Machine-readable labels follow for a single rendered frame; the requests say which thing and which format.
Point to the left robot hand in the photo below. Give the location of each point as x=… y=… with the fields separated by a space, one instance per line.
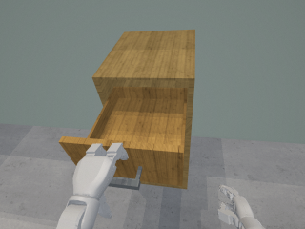
x=94 y=173

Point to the cabinet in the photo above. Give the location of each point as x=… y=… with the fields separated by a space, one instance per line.
x=153 y=59

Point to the robot left forearm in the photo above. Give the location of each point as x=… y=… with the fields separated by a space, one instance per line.
x=80 y=213

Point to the drawer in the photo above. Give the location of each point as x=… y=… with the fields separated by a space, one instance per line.
x=151 y=124

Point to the right robot hand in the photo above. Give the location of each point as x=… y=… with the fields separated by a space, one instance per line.
x=231 y=214

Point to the handle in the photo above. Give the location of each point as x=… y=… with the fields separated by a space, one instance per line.
x=127 y=183

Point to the robot right forearm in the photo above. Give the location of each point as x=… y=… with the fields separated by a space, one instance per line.
x=249 y=223

